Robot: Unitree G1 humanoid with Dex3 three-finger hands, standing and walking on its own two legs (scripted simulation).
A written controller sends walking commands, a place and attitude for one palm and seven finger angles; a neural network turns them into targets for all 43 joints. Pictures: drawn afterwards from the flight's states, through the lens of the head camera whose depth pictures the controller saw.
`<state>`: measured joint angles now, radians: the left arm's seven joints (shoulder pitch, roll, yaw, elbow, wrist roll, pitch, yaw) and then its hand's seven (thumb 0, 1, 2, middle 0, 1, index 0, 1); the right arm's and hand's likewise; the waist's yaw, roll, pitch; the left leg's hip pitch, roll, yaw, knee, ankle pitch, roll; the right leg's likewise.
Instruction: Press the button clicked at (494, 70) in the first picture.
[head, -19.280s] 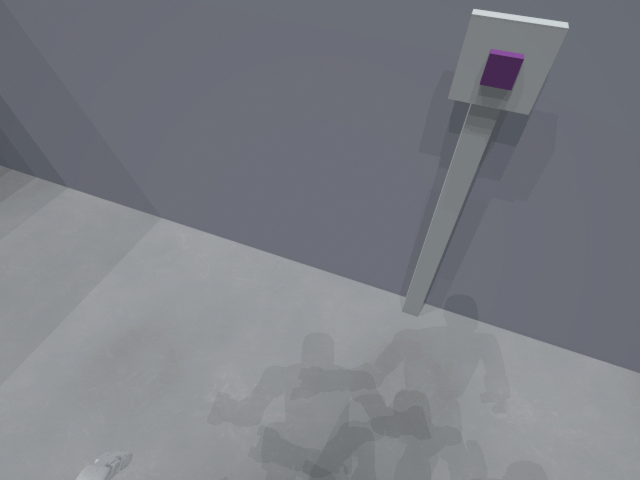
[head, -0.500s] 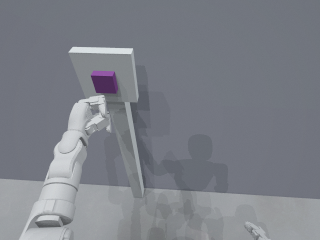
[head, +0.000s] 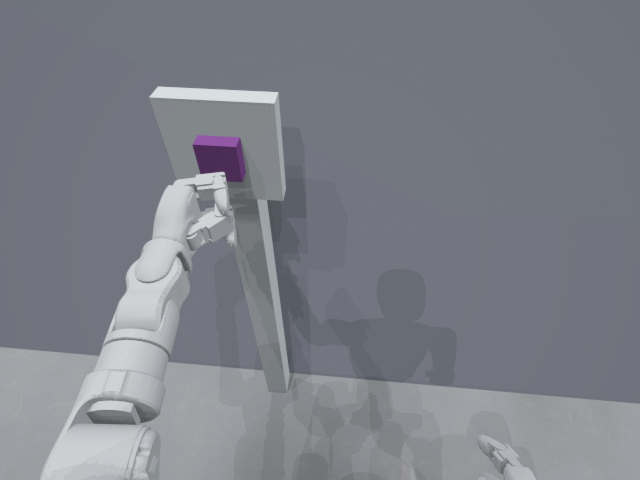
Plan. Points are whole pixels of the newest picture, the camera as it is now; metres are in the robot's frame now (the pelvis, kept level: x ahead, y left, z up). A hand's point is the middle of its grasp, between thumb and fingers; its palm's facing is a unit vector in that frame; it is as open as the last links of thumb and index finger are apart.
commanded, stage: press the button with the knuckle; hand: left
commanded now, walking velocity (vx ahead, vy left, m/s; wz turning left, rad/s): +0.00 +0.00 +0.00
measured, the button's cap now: (221, 157) +0.49 +0.16 +0.16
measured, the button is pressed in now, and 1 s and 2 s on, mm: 0 13 0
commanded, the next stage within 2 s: hold the button down briefly in 0.80 s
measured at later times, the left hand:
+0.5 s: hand (231, 201) +0.43 +0.14 +0.13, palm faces -0.03 -1.00 +0.01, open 2.7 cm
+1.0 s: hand (232, 193) +0.45 +0.14 +0.13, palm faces -0.02 -1.00 -0.02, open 2.7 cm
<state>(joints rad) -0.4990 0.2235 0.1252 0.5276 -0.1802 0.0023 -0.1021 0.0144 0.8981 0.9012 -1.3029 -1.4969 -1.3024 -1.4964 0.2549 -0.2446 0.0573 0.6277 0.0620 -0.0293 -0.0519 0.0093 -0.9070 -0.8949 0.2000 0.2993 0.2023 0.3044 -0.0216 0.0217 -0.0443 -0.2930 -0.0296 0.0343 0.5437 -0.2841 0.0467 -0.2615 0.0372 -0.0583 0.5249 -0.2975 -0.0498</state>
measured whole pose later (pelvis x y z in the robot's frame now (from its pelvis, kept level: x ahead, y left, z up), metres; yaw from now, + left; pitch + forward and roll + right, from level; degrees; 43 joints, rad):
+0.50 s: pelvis +0.00 +0.00 +0.00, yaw -1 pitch +5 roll +0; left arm -0.68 0.29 0.21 0.81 -0.16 -0.12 -0.14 -0.04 0.82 0.91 -1.30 -1.50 -1.30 -1.50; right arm 0.35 -0.26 0.04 0.66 0.06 -0.02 -0.05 0.01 -0.91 -0.89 0.20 0.30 0.20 0.30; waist -0.06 0.01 -0.05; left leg -0.37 -0.02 0.04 0.57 -0.29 0.04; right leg -0.33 0.05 -0.05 0.55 -0.29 -0.06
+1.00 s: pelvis -0.03 +0.00 -0.01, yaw +1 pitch +7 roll -1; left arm -0.94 0.32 0.17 1.13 -0.15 -0.25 -0.12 -0.04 0.76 0.95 -1.30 -1.50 -1.35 -1.50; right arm 0.38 -0.27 0.05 0.72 0.04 -0.09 -0.04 0.01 -0.91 -0.89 0.20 0.30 0.20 0.30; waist -0.08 0.02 -0.04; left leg -0.51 -0.03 0.01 0.65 -0.28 0.05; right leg -0.46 0.03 -0.09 0.62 -0.30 -0.05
